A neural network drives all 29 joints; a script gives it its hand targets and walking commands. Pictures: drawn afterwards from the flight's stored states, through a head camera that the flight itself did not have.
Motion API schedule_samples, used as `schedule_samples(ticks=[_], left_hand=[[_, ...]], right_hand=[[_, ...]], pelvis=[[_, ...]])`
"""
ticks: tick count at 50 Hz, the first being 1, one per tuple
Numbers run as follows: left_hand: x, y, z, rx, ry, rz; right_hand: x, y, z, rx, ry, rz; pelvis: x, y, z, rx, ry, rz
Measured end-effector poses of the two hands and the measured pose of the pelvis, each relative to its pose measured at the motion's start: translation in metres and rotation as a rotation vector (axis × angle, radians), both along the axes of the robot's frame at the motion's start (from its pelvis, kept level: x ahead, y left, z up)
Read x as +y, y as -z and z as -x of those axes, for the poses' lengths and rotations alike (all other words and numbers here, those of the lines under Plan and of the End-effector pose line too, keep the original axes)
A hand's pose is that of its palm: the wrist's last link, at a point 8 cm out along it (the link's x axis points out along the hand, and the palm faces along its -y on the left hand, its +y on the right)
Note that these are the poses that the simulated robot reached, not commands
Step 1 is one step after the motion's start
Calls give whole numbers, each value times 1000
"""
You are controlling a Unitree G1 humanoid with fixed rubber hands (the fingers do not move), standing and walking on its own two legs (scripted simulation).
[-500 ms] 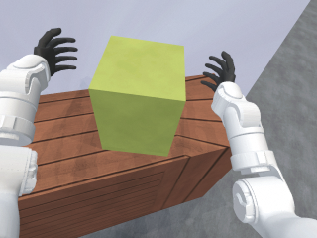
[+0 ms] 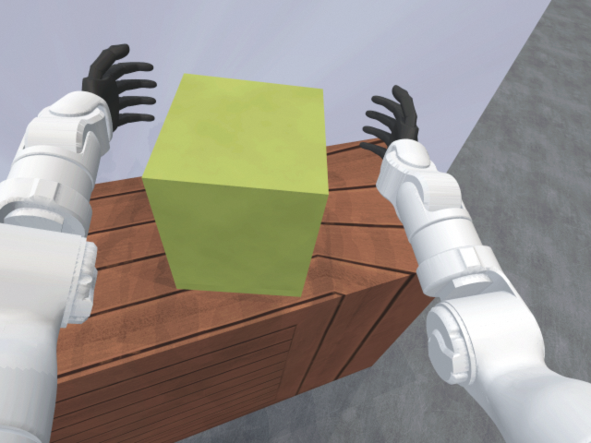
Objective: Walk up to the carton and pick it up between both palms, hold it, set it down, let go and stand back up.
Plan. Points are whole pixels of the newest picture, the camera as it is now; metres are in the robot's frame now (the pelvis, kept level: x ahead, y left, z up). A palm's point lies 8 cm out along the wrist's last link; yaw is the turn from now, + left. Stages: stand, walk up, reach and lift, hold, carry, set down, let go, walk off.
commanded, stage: reach and lift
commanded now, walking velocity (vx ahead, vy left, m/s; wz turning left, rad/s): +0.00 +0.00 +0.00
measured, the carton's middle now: (246, 193) +0.46 -0.02 +0.06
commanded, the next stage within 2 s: none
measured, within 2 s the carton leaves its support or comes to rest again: neither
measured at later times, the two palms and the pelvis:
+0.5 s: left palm (129, 184) +0.49 +0.15 +0.07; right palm (368, 203) +0.39 -0.19 +0.08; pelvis +0.00 +0.00 -0.01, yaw -1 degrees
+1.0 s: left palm (142, 174) +0.49 +0.12 +0.08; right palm (348, 199) +0.40 -0.16 +0.08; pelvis +0.00 +0.01 -0.01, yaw -2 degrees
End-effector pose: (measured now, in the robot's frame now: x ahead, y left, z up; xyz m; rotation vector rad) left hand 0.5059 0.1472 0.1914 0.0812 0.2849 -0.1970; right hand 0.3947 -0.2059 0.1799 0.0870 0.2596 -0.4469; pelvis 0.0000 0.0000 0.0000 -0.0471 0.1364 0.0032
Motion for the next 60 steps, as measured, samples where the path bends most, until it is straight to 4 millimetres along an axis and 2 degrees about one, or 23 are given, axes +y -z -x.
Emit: schedule_samples(ticks=[13, 17, 22, 28, 38, 48, 60], left_hand=[[-3, 86, 13, 65, -22, 0], [-1, 104, 15, 74, -29, 5], [-1, 116, 15, 65, -31, 5], [-4, 120, 14, 55, -21, 6], [-12, 108, 10, 32, 3, 8], [-23, 107, 13, 32, 7, 0], [-26, 107, 9, 25, 19, -7]], right_hand=[[8, 75, 12, 56, 24, -19], [10, 89, 12, 69, 25, -6], [14, 97, 9, 62, 26, 10], [21, 99, 4, 43, 24, 14], [32, 94, 0, 35, 28, 13], [46, 96, -4, 31, 30, 1], [45, 97, -4, 35, 58, 0]], pelvis=[[-5, 4, -1, 72, 6, 2], [-4, 6, 0, 104, 7, 6], [-3, 10, 0, 140, 9, 12], [1, 12, -1, 161, 11, 19], [9, 13, -1, 150, 17, 26], [14, 14, 0, 151, 23, 28], [12, 15, 4, 167, 22, 32]])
